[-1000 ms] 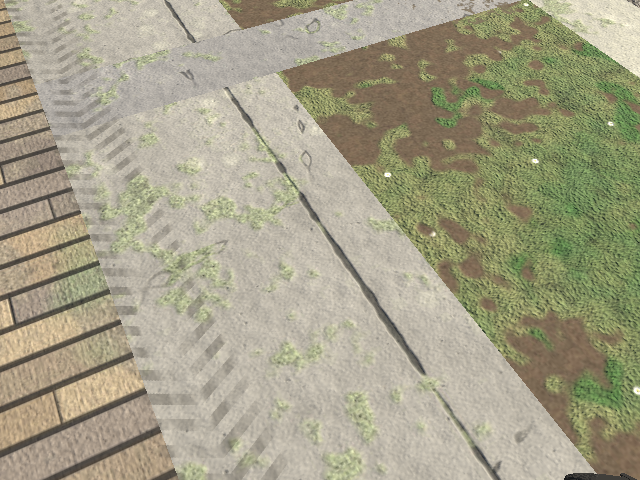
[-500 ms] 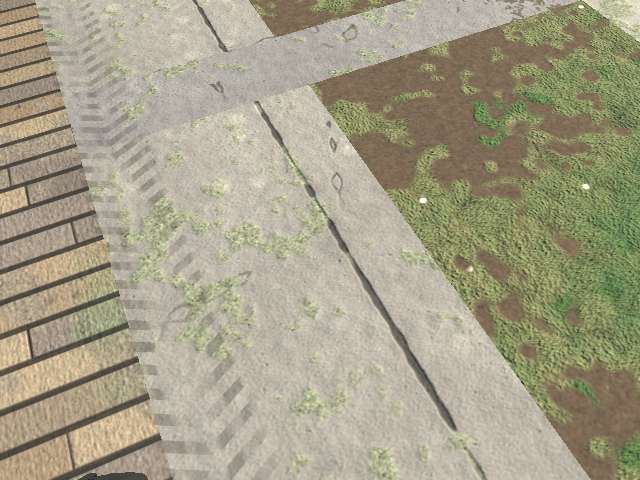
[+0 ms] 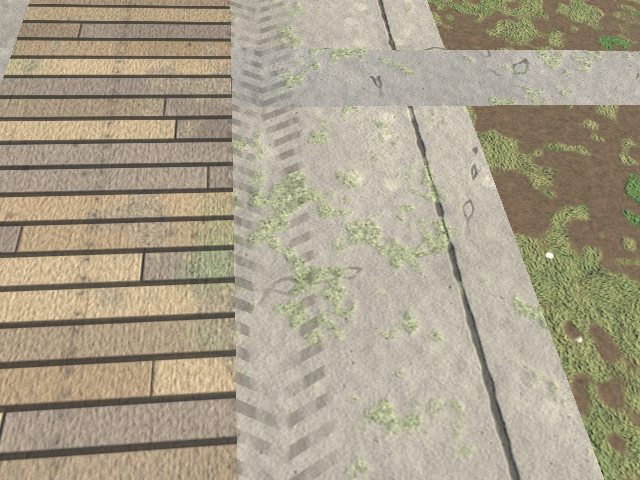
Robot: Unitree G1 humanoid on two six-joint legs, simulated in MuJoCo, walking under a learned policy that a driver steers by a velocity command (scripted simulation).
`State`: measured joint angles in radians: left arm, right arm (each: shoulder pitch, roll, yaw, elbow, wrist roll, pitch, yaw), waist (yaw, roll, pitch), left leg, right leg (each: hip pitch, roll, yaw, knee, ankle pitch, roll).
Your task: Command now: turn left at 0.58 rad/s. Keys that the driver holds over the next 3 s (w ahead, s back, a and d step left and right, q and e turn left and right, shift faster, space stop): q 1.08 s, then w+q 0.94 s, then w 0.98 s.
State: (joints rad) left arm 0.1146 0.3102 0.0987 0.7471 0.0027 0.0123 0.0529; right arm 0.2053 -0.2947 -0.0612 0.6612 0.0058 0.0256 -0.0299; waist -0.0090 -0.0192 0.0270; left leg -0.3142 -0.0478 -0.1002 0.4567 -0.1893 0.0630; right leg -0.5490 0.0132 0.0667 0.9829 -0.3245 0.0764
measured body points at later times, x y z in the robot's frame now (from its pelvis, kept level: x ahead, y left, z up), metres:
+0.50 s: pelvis +0.00 -0.04 +0.00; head +0.05 -0.04 +0.45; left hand +0.06 +0.27 -0.09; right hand +0.22 -0.28 -0.11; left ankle -0.05 +0.10 -0.67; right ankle +0.03 -0.15 -0.74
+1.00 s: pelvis -0.02 +0.01 +0.00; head +0.00 +0.06 +0.44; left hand -0.04 +0.35 -0.11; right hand +0.28 -0.13 -0.07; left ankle -0.05 +0.10 -0.74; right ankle +0.09 -0.11 -0.69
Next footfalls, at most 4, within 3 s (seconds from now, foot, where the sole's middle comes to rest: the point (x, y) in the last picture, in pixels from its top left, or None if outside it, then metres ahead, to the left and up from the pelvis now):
0.24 right None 0.07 -0.14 -0.78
0.66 left None -0.01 0.12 -0.78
1.16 right None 0.11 -0.06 -0.78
1.64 left None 0.03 0.32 -0.78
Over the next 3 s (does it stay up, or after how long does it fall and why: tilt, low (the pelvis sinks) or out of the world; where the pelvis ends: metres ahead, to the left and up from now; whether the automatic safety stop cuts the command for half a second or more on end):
stays up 0.26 0.88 0.00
